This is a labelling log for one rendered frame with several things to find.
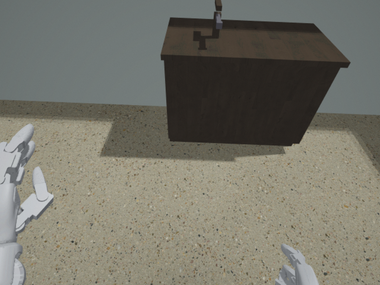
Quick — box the left robot forearm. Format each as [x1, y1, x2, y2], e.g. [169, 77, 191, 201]
[0, 242, 26, 285]

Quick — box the robot right hand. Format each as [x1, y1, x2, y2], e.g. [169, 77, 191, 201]
[275, 243, 319, 285]

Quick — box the robot left hand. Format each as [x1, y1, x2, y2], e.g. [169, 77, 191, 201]
[0, 124, 53, 244]

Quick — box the tap lever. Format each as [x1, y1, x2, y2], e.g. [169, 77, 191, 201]
[216, 13, 223, 29]

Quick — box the counter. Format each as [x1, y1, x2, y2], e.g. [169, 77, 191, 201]
[160, 0, 350, 146]

